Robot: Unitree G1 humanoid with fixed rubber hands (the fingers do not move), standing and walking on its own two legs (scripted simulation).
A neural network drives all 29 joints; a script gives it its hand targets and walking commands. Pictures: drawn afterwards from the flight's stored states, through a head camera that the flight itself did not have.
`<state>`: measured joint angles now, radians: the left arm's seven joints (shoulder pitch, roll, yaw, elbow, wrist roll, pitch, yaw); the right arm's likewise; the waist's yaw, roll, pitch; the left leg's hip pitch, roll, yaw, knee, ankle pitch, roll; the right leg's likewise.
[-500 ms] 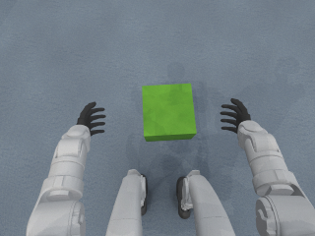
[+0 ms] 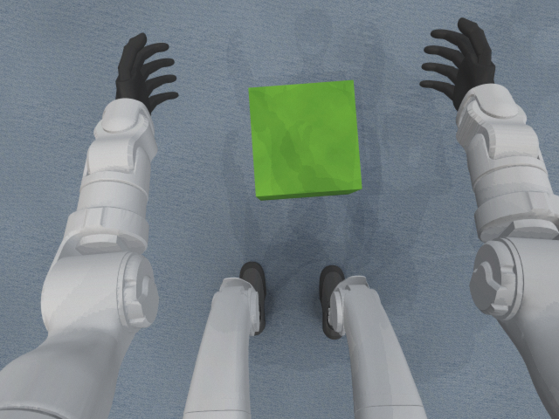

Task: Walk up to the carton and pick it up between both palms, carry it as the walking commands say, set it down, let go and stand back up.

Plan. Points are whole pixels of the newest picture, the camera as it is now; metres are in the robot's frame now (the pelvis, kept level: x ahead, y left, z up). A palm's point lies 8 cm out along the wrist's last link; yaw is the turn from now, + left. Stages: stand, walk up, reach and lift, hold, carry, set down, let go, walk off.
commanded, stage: reach and lift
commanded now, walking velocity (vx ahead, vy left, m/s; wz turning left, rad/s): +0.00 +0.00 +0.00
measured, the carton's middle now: (302, 145) +0.54 -0.04 -0.57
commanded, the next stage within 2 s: none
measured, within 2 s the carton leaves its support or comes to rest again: neither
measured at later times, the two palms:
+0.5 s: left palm (157, 105) +0.52 +0.20 -0.17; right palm (439, 93) +0.52 -0.22 -0.17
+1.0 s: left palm (191, 132) +0.52 +0.20 -0.33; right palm (400, 125) +0.52 -0.21 -0.33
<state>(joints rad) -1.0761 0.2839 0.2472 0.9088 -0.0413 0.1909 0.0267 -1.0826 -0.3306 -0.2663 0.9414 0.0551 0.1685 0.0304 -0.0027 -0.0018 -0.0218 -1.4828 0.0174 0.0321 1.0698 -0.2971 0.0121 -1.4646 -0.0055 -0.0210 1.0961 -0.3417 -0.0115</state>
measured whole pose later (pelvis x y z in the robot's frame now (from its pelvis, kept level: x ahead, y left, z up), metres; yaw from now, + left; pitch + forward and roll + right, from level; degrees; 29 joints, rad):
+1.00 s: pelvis -0.03 +0.00 -0.21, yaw +0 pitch +45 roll +0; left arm -1.37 0.37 0.19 1.04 -0.14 0.15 0.09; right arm -1.37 -0.41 -0.17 1.05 0.16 0.14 -0.06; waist 0.00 0.00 0.11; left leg -2.16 0.03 0.03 1.88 -0.50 0.02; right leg -2.14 -0.01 -0.02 1.91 -0.56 -0.02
